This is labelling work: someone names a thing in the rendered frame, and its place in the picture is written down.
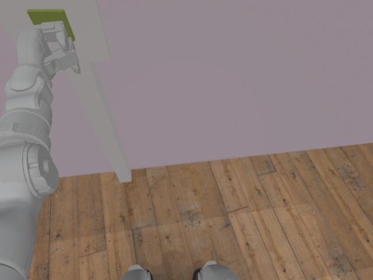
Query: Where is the left robot hand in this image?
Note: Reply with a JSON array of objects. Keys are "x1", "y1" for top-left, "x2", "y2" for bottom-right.
[{"x1": 16, "y1": 21, "x2": 80, "y2": 80}]

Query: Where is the left robot forearm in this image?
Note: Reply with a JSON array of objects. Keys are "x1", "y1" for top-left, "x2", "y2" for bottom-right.
[{"x1": 0, "y1": 64, "x2": 54, "y2": 153}]

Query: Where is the panel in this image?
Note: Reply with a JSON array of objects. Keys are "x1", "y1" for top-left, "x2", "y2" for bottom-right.
[{"x1": 0, "y1": 0, "x2": 132, "y2": 183}]

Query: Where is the button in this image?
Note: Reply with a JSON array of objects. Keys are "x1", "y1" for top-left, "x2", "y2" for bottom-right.
[{"x1": 27, "y1": 9, "x2": 75, "y2": 42}]

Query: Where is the right robot shin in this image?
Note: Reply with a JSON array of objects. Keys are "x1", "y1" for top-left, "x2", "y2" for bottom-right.
[{"x1": 202, "y1": 261, "x2": 216, "y2": 269}]

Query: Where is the left robot upper arm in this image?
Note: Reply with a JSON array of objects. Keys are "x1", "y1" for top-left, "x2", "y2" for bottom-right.
[{"x1": 0, "y1": 142, "x2": 59, "y2": 280}]

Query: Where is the right robot thigh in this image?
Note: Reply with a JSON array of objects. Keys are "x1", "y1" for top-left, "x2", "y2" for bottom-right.
[{"x1": 198, "y1": 264, "x2": 240, "y2": 280}]

